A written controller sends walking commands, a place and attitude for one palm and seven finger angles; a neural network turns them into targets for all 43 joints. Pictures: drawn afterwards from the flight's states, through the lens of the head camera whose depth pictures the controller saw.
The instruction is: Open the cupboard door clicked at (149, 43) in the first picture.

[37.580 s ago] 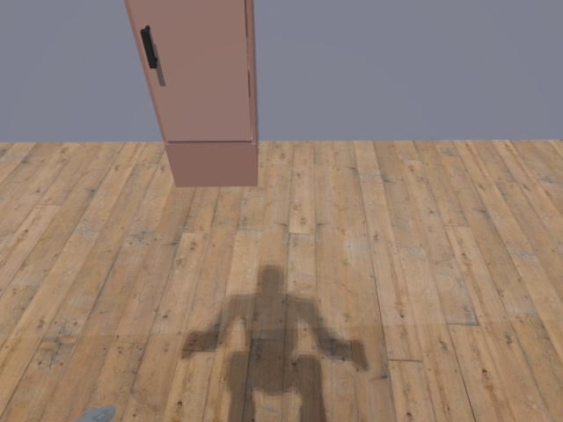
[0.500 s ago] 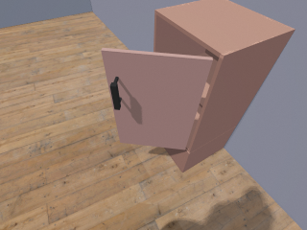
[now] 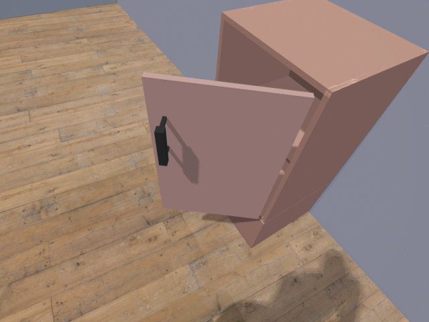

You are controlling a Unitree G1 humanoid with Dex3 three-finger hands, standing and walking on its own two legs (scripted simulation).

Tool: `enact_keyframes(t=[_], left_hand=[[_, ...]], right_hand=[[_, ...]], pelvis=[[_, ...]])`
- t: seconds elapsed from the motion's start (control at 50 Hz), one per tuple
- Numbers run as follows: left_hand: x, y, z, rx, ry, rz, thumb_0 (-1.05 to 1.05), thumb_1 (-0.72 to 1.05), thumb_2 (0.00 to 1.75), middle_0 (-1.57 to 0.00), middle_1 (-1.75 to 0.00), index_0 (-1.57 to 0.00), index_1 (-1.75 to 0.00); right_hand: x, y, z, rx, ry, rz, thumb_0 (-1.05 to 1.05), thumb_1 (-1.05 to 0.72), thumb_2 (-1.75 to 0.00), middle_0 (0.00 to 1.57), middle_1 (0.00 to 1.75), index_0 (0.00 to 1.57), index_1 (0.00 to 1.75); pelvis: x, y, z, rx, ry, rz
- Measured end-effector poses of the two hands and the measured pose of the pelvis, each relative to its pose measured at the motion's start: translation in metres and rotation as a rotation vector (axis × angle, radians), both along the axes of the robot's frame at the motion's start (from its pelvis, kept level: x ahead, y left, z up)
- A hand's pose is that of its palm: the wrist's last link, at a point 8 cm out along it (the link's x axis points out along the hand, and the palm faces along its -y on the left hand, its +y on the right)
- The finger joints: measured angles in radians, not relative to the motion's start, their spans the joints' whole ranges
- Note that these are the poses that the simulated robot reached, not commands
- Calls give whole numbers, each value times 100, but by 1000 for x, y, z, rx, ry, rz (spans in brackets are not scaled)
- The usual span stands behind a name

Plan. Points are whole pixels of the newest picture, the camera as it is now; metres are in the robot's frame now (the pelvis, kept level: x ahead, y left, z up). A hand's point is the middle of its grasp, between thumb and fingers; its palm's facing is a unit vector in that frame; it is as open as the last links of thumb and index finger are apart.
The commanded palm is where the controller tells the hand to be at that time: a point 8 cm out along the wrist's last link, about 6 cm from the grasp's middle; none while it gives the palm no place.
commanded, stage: come to a stop and stand still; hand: left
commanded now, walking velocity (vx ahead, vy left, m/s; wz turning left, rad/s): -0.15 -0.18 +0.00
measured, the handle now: (163, 141) +0.53 +0.16 -0.04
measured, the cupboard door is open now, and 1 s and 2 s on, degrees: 52 52 52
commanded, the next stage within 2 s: look again from close up in 1.04 s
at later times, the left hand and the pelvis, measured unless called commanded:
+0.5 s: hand out of the picture +0.10 +0.12 -0.16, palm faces +0.03 -0.97 -0.24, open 7.3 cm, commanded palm none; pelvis +0.01 -0.06 +0.00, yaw +0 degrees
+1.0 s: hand out of the picture -0.03 +0.15 -0.17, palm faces +0.08 -0.99 -0.14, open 7.4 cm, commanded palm none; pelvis -0.03 -0.02 +0.01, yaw +2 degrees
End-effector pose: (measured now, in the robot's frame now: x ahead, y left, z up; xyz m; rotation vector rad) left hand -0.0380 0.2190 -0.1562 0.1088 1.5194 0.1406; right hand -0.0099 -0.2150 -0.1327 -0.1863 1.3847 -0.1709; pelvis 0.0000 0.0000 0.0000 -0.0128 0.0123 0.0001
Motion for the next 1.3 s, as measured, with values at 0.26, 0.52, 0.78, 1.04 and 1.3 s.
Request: enact_keyframes(t=[0.26, 0.52, 0.78, 1.04, 1.3], left_hand=[[137, -22, 13, 60, -244, -93, 0, 91, 90, -19, -30, -20, -29], [126, -53, 28, 91, -339, -59, 0, 92, 90, -20, -30, -21, -29], [19, -1, 7, 82, -195, 33, 0, 91, 90, -20, -30, -20, -29], [0, -25, 10, -22, -105, 18, 1, 91, 90, -19, -30, -20, -29], [50, -49, 11, 92, -158, -117, 1, 95, 90, -20, -30, -20, -29]], right_hand=[[-18, -24, -14, 59, 143, -90, 0, -90, -90, 21, 30, 20, 30], [59, -93, -14, 19, -62, -10, 0, -91, -90, 20, 30, 19, 30], [40, -53, 7, -10, -166, 69, 0, -91, -90, 20, 30, 19, 30], [-91, -7, 16, 42, 131, -45, 0, -91, -90, 20, 30, 20, 30], [-88, -40, -32, 130, 134, -110, 0, -91, -90, 20, 30, 20, 30]], pelvis=[[21, -36, -4, 14, -3, -5], [3, -65, -1, 58, -15, 9], [-31, -35, -2, 16, -12, 19], [-29, -27, 11, 8, 8, 33], [-22, -61, -13, 38, 4, -4]])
